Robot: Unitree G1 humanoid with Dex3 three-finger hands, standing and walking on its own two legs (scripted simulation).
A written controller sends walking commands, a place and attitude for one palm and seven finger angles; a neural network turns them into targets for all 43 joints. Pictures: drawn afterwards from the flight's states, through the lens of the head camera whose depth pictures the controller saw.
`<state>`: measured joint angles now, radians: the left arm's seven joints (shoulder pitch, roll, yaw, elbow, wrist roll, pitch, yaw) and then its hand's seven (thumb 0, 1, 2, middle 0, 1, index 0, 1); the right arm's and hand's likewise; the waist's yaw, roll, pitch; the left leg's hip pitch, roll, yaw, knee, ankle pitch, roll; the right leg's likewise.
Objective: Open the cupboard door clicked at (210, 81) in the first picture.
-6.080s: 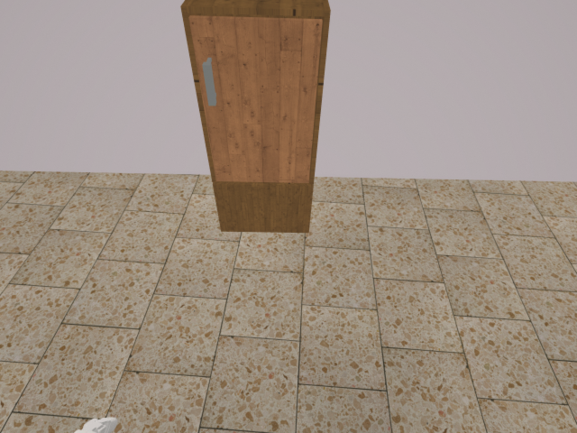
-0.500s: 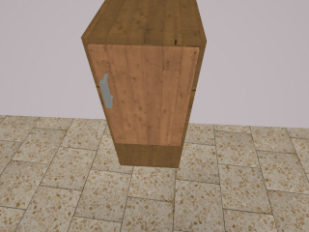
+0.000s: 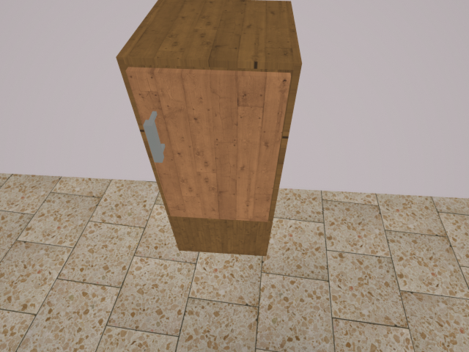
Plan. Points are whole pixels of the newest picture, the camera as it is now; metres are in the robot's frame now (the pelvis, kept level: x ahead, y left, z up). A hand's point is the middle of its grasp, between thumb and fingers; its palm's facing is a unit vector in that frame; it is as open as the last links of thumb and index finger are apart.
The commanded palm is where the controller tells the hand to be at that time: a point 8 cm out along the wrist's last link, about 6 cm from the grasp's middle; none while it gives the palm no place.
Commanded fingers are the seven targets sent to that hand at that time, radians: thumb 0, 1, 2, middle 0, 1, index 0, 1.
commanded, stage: shuffle to correct the standing spot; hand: left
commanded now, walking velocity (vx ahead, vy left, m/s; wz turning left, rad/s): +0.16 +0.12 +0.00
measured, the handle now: (156, 137) +0.61 +0.25 -0.02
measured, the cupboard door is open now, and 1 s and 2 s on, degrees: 0 0 0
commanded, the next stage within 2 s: come to a stop and stand still in 0.34 s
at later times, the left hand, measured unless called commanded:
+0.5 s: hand out of the picture +0.11 +0.21 -0.17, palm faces +0.04 -0.97 -0.23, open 7.3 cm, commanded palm none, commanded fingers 0.00 0.90 0.90 -0.20 -0.30 -0.20 -0.30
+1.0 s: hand out of the picture +0.10 +0.22 -0.18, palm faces +0.10 -0.97 -0.21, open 7.3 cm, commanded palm none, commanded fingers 0.00 0.90 0.90 -0.20 -0.30 -0.20 -0.30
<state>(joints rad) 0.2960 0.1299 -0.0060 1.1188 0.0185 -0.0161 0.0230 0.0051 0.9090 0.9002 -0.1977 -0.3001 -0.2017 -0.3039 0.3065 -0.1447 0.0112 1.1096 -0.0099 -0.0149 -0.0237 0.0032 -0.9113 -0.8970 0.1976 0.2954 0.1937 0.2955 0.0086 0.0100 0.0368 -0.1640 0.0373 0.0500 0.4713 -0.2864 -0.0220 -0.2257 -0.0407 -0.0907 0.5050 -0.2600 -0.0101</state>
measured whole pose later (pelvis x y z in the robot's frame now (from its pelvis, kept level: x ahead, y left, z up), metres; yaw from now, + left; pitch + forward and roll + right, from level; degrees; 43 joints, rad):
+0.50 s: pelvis +0.07 +0.02 -0.01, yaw +1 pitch +1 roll +1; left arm 0.22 0.15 0.05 1.04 0.03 -0.02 0.01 0.02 0.93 0.90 -0.20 -0.30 -0.20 -0.30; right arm 0.43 -0.12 0.01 1.11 -0.02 -0.05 -0.03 0.00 -0.91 -0.90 0.20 0.30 0.19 0.30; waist -0.01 0.03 0.06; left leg -0.11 -0.01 0.09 0.47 -0.37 0.03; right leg -0.36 -0.03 -0.14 0.70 -0.37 -0.05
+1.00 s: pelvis +0.08 +0.04 -0.01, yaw +2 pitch -1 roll +2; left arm 0.24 0.18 0.04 1.02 0.02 0.04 0.03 0.00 0.92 0.90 -0.20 -0.30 -0.20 -0.30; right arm 0.19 -0.16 -0.02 1.01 -0.02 0.00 -0.03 0.01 -0.92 -0.90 0.20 0.30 0.19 0.30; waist 0.03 -0.05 0.06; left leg -0.29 0.01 0.09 0.53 -0.23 0.01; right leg -0.30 -0.04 -0.07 0.75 -0.47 -0.02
